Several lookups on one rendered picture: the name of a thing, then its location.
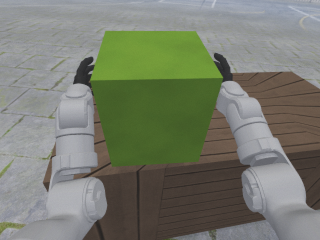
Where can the pedestal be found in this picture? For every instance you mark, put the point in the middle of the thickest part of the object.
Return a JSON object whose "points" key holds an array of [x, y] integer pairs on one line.
{"points": [[162, 201]]}

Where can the robot left upper arm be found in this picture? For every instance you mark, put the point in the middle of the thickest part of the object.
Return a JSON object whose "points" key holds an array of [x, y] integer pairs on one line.
{"points": [[73, 206]]}

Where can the robot right forearm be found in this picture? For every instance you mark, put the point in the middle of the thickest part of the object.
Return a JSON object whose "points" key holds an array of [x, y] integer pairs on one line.
{"points": [[255, 142]]}

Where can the carton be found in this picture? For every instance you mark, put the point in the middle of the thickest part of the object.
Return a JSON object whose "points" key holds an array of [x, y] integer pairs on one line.
{"points": [[155, 93]]}

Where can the robot left forearm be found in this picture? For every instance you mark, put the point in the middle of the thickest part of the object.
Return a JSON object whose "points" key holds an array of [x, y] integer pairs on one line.
{"points": [[74, 133]]}

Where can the robot left hand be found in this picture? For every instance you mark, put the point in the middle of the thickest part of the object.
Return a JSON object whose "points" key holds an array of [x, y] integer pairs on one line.
{"points": [[82, 76]]}

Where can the robot right upper arm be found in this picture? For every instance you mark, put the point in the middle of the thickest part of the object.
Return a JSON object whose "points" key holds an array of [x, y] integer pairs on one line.
{"points": [[275, 191]]}

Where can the robot right hand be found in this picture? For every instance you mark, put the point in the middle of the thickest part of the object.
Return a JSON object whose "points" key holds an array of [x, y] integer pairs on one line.
{"points": [[223, 67]]}

